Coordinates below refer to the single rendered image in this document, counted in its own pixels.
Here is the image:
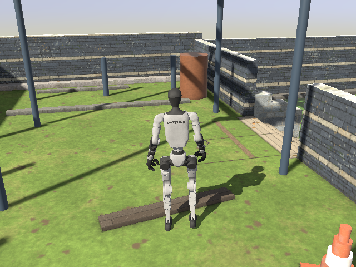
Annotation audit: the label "stairs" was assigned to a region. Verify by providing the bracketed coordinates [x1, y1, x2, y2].
[265, 123, 299, 147]

